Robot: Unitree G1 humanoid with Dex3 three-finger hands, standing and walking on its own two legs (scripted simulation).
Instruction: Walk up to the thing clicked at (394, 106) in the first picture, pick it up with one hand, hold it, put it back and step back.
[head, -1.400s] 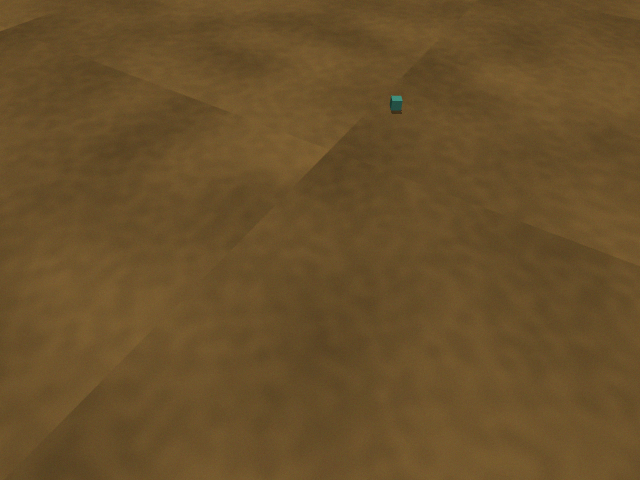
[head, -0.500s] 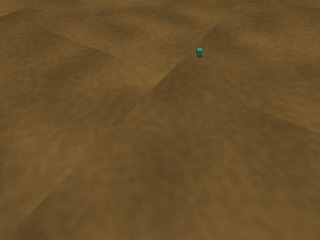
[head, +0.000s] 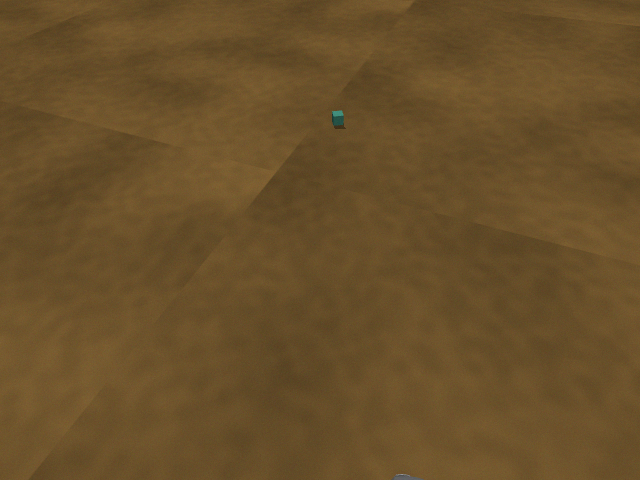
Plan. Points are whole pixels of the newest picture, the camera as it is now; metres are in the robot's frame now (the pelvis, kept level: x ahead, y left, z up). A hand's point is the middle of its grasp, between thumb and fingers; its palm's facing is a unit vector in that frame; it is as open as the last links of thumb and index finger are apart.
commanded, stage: walk up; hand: left
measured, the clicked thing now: (337, 118) +2.15 -0.12 -0.75
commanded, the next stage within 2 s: none
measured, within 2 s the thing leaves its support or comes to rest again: neither
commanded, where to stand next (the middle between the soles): +1.72 -0.29 m, yaw -11 degrees
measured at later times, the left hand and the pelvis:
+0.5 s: hand (212, 413) +0.26 +0.18 -0.15, palm faces -0.07 -0.94 -0.34, open 7.4 cm; pelvis +0.25 -0.10 -0.01, yaw -6 degrees
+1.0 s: hand (284, 180) +0.80 +0.08 -0.13, palm faces -0.22 -0.87 -0.43, open 7.3 cm; pelvis +0.60 -0.17 -0.03, yaw -10 degrees
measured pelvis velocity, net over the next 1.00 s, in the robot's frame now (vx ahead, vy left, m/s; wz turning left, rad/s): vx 0.60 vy -0.17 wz -0.18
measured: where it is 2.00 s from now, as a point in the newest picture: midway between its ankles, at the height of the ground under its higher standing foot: (373, 257)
